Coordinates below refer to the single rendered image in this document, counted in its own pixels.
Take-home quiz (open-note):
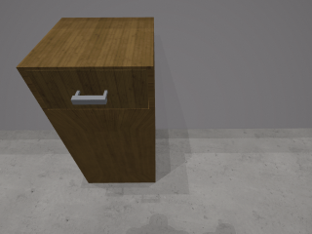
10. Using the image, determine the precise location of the cabinet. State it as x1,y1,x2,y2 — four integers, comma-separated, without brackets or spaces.
17,17,156,183

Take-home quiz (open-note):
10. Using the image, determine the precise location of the drawer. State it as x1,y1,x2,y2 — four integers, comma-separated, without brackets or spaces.
26,69,149,109

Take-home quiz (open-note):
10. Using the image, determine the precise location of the handle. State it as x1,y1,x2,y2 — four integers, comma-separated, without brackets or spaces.
71,90,108,105

